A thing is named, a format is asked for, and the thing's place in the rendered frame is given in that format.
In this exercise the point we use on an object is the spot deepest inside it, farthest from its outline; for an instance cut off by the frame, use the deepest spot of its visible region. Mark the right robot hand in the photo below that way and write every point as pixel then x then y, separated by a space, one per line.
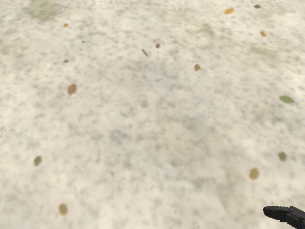
pixel 292 215

